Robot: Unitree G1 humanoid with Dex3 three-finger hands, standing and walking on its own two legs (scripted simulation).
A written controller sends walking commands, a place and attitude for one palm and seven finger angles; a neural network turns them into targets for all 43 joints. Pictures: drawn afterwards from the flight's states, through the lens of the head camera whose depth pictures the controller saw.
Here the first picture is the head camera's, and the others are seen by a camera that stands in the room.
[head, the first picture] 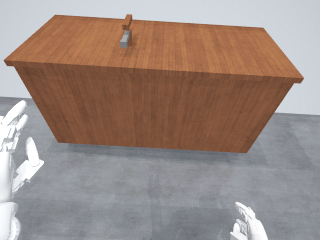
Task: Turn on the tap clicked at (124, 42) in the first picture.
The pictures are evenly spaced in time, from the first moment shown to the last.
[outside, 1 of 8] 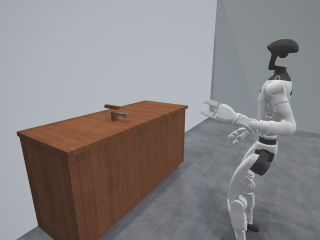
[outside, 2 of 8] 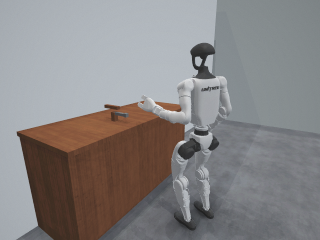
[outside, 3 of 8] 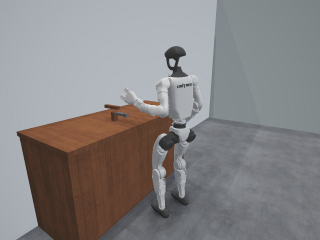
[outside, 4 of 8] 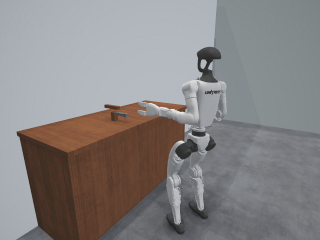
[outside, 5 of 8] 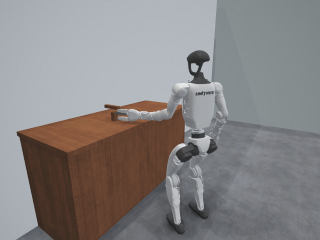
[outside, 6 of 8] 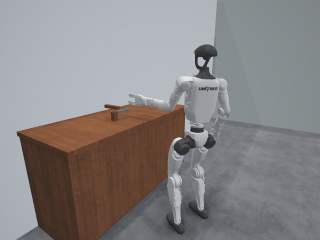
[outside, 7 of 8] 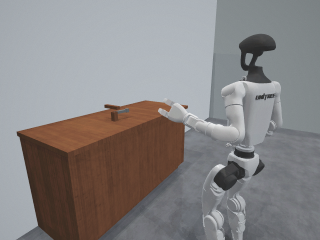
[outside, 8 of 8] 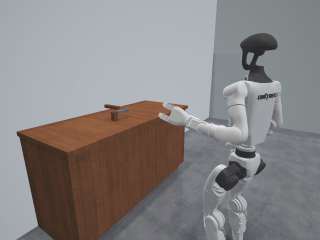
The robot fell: no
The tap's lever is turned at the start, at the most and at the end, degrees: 0 81 81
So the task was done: yes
